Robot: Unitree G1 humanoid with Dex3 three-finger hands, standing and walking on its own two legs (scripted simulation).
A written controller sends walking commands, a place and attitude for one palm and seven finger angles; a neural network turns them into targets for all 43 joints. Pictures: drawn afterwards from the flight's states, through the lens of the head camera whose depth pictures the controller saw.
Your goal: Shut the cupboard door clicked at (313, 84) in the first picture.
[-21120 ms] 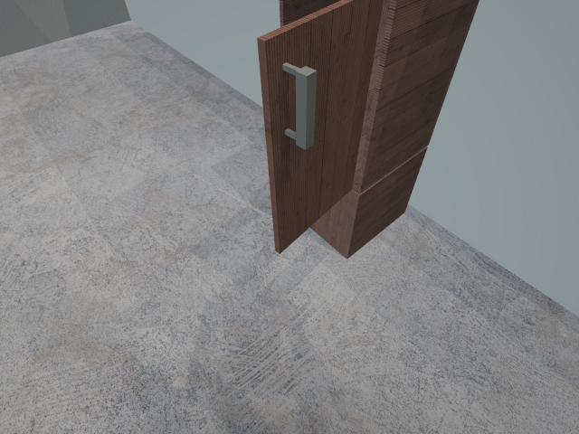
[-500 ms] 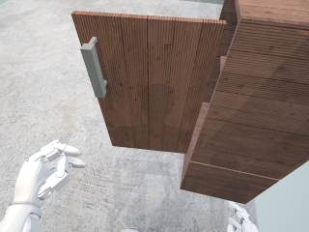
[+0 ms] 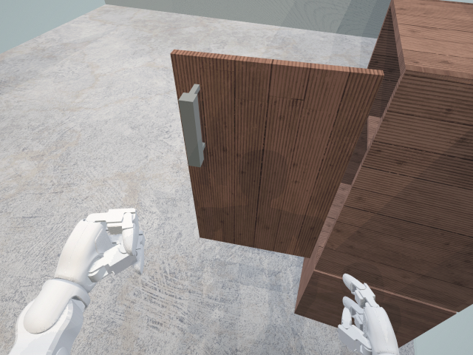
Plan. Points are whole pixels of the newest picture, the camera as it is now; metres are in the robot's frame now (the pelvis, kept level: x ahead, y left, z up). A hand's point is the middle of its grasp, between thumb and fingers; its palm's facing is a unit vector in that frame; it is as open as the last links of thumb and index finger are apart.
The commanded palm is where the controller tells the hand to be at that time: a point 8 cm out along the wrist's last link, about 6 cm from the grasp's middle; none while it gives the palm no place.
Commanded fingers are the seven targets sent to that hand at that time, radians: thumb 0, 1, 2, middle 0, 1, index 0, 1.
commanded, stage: raise the hand and make a fist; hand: left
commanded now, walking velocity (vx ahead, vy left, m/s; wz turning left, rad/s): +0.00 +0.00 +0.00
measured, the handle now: (195, 126) +0.49 +0.14 +0.14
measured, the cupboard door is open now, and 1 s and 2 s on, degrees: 97 97 97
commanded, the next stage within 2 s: bring the fist close to the handle in 0.54 s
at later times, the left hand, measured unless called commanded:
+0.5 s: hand (141, 247) +0.21 +0.15 +0.15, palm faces -0.02 -1.00 -0.08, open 3.1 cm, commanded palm +0.19 +0.20 +0.15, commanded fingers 0.00 0.90 0.90 -1.30 -1.50 -1.30 -1.50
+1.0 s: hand (164, 211) +0.28 +0.14 +0.14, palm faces -0.10 -0.99 -0.06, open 3.1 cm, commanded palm +0.25 +0.19 +0.15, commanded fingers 0.00 0.90 0.90 -1.30 -1.50 -1.30 -1.50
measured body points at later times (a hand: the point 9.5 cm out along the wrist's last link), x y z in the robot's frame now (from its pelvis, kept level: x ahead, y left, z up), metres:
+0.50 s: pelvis -0.01 -0.04 +0.01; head -0.03 -0.05 +0.46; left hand +0.21 +0.21 +0.16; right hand +0.17 -0.27 -0.05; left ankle +0.01 +0.05 -0.72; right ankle +0.00 -0.13 -0.72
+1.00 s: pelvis +0.00 -0.04 +0.01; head +0.00 -0.06 +0.46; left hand +0.28 +0.20 +0.14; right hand +0.18 -0.28 -0.06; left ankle +0.01 +0.05 -0.72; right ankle +0.00 -0.13 -0.72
